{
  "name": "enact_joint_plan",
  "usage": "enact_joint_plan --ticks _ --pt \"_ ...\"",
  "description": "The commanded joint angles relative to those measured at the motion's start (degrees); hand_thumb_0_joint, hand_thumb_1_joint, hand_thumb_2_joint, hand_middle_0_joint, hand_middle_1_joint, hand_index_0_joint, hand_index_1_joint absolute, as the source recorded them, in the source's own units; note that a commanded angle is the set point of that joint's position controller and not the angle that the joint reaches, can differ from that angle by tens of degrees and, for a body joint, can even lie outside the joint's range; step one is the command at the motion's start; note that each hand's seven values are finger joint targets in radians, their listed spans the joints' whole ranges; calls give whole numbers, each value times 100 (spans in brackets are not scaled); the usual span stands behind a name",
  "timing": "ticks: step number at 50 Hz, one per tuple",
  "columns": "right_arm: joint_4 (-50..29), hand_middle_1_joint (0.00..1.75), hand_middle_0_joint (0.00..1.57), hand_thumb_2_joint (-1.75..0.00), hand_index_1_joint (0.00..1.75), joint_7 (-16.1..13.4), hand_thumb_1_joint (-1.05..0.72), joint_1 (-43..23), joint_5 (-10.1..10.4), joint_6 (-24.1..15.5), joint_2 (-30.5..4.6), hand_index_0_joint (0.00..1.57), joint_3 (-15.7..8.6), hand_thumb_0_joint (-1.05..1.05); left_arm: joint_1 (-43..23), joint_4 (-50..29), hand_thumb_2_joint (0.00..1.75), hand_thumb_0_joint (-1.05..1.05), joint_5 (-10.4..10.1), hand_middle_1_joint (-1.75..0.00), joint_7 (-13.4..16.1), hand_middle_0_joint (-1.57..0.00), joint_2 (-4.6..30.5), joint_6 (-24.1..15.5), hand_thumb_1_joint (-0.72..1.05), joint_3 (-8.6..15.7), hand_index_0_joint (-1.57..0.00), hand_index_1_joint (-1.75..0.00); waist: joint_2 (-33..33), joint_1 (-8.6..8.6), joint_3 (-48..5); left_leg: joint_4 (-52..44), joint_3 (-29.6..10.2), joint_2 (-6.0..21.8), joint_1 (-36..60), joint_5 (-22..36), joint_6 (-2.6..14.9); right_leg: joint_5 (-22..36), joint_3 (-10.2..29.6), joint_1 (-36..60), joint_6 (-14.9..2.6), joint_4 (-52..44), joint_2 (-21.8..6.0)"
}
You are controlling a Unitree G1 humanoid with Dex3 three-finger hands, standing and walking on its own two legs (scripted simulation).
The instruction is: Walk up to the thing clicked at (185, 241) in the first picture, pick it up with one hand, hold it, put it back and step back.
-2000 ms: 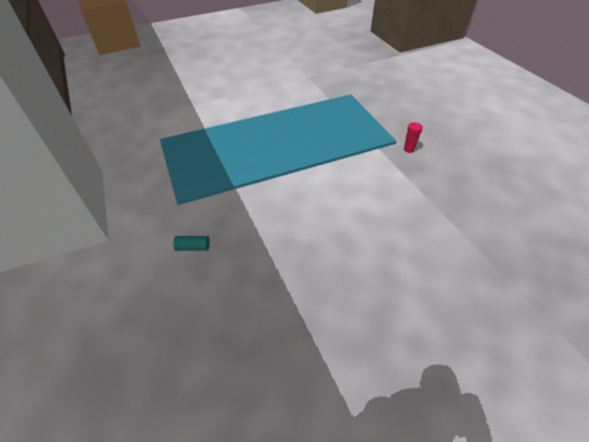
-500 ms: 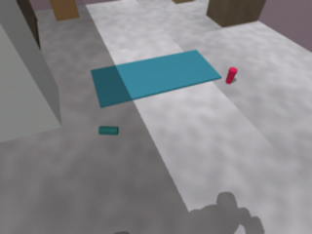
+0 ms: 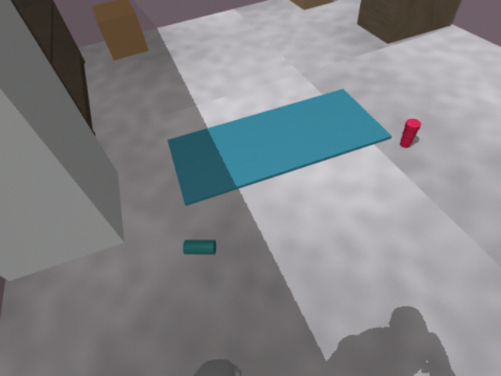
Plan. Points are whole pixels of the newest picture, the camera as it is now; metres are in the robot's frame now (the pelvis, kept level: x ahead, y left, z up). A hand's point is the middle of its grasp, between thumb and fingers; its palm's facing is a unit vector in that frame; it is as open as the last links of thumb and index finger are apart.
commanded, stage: walk up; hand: left
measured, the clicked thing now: (199, 247) +0.74 +0.31 -0.73
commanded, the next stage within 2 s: none
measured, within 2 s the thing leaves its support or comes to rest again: neither
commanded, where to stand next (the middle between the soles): +0.33 +0.08 m, yaw -2 degrees
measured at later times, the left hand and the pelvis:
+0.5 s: hand (79, 343) +0.21 +0.36 -0.14, palm faces -0.09 -0.92 -0.39, open 7.3 cm; pelvis +0.16 +0.08 +0.00, yaw -1 degrees
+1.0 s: hand (100, 287) +0.33 +0.37 -0.16, palm faces -0.05 -0.92 -0.38, open 7.4 cm; pelvis +0.24 +0.10 -0.01, yaw -3 degrees
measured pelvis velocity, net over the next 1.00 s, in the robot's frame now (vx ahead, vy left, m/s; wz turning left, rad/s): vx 0.24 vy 0.10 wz -0.05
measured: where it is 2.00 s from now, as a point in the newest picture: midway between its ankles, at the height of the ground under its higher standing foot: (249, 362)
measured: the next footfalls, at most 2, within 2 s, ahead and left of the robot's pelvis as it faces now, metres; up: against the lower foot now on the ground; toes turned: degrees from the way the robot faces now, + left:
left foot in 0.20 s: +0.22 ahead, +0.19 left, +0.00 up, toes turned +5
right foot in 0.62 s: +0.31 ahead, -0.04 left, +0.00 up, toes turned -3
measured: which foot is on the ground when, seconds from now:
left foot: up 0.00-0.18, down 0.20-0.62, up 0.64-0.88, down 0.90-1.00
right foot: down 0.00-0.22, up 0.24-0.60, down 0.62-1.00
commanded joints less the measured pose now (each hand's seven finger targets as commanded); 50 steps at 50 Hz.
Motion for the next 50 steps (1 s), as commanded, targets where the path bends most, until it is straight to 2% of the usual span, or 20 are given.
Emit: enact_joint_plan --ticks 1,5,9,10,11,12,14,17,21,28,30,31,32,33,38,43,45,46,47,50 --pt "-519 30 20 -90 30 56 -90 38 -45 -106 -911 20 -350 0 219 -449 90 0 7 -30 120 -20 1789 -160 90 596 -20 -30 -1434 44 40 -930 75 313 -490 316 -168 769 1272 158 -1241 -1504 -1407" --pt "-735 30 20 -90 30 143 -90 -506 -20 -182 -826 20 -381 0 351 -515 90 0 26 -30 123 -20 1881 -160 90 577 -20 -30 -1424 137 -76 -1933 346 242 181 856 -26 1130 972 -4 -1028 -1177 -1312" --pt "-417 30 20 -90 30 103 -90 338 -28 -259 -1044 20 -527 0 192 -574 90 0 11 -30 137 -20 1735 -75 90 466 -20 -30 -701 -490 -501 -2684 641 -139 2250 839 159 1171 610 -911 -695 370 -1052" --pt "-251 30 20 -90 30 39 -90 956 -65 -293 -1377 20 -646 0 416 -578 90 0 13 -30 142 -20 1405 -51 90 347 -20 -30 348 -771 -770 -3234 -20 130 2896 -138 390 995 260 -1379 -523 2071 -585" --pt "-406 30 20 -90 30 -10 -90 1098 -104 -332 -1893 20 -751 0 610 -664 90 0 -86 -30 134 -20 946 -34 90 239 -20 -30 1696 -725 -784 -4234 -2803 1671 3262 -1119 826 -1209 263 -2726 -154 3337 252" --pt "-471 30 20 -90 30 -29 -90 883 113 -300 -2057 20 -792 0 432 -494 90 0 -43 -30 238 -20 1572 24 90 371 -20 -30 846 -684 -692 -4551 -3484 2145 2489 -1563 1358 -1580 796 -2577 -247 3850 47" --pt "-680 30 20 -90 30 -89 -90 208 154 -291 -1590 20 -603 0 634 -287 90 0 -92 -30 200 -20 1621 45 90 349 -20 -30 125 -255 -140 -4442 -2229 1733 1827 -921 1215 -906 996 -2481 -208 3856 -200" --pt "-684 30 20 -90 30 -128 -90 21 124 -372 -1318 20 -430 0 961 -9 90 0 -57 -30 97 -20 1510 50 90 376 -20 -30 395 -78 -130 -4250 -1003 1263 1422 631 1065 -462 624 -1879 -57 2897 -432" --pt "-752 30 20 -90 30 -122 -90 285 68 -379 -1385 20 -424 0 432 -212 90 0 31 -30 13 -20 1341 75 90 376 -20 -30 400 -262 -18 -4261 -793 1366 1404 952 1407 -532 345 -1758 66 1825 -463" --pt "-868 30 20 -90 30 -202 -90 -101 104 -233 -1183 20 -256 0 550 -112 90 0 61 -30 100 -20 1049 44 90 375 -20 -30 -97 125 -269 -3118 -147 1021 590 1824 969 685 -35 39 -27 231 98" --pt "-850 30 20 -90 30 -244 -90 151 173 -215 -669 20 -69 0 736 -114 90 0 110 -30 200 -20 1474 -41 90 487 -20 -30 -1176 271 -661 -1592 270 470 242 1475 458 652 1000 953 -311 -643 -421" --pt "-894 30 20 -90 30 -232 -90 343 163 -197 -410 20 27 0 828 -237 90 0 95 -30 228 -20 1885 -88 90 585 -20 -30 -2098 216 -804 -379 557 -178 -444 -513 141 733 3172 1263 -798 -1278 -1903" --pt "-776 30 20 -90 30 -312 -90 270 89 -92 -972 20 -137 0 661 -266 90 0 6 -30 218 -20 2077 -46 90 577 -20 -30 -1487 206 -570 80 170 -246 -629 -1411 106 681 3816 942 -1559 -1315 -2300" --pt "-679 30 20 -90 30 -366 -90 231 79 -61 -1105 20 -193 0 562 -302 90 0 -29 -30 232 -20 2015 -7 90 571 -20 -30 -1309 199 -442 382 -50 -108 -916 -1473 109 789 3661 926 -1727 -1220 -2293" --pt "-231 30 20 -90 30 -321 -90 463 87 -79 -902 20 -167 0 -13 -413 90 0 67 -30 249 -20 1636 80 90 399 -20 -30 -1519 -49 -433 -737 163 0 102 -463 -11 1618 1672 -127 -1158 -804 -1320" --pt "138 30 20 -90 30 -366 -90 385 79 -165 -731 20 -152 0 -603 -353 90 0 19 -30 198 -20 1405 295 90 270 -20 -30 -1441 -248 -624 -2657 532 -287 1666 889 2 842 1057 -1127 -751 -21 -929" --pt "138 30 20 -90 30 -427 -90 191 -24 -252 -1126 20 -203 0 -621 -329 90 0 -65 -30 173 -20 906 376 90 103 -20 -30 -343 -204 -546 -3469 -914 702 1814 967 268 -57 843 -1704 -242 623 -461" --pt "9 30 20 -90 30 -425 -90 -308 48 -275 -1497 20 -219 0 -482 -156 90 0 -100 -30 208 -20 1009 445 90 133 -20 -30 231 -27 -389 -4090 -2169 1635 803 -24 862 -1052 456 -1167 -32 1078 9" --pt "16 30 20 -90 30 -407 -90 -651 73 -259 -1505 20 -219 0 -491 83 90 0 -54 -30 220 -20 1267 477 90 234 -20 -30 42 17 -150 -4050 -2086 1651 170 -219 1072 -1237 571 -534 -32 1329 -108" --pt "165 30 20 -90 30 -395 -90 -1065 106 -235 -1074 20 14 0 -345 442 90 0 -41 -30 180 -20 1179 374 90 199 -20 -30 60 215 -266 -3419 -793 785 290 536 363 87 733 59 -132 -28 -276"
